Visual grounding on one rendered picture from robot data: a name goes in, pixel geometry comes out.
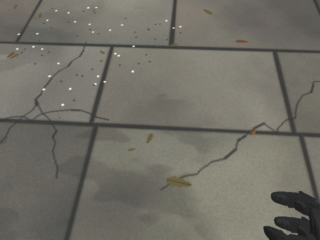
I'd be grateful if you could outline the robot right hand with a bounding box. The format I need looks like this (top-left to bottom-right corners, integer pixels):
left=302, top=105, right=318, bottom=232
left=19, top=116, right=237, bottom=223
left=263, top=191, right=320, bottom=240

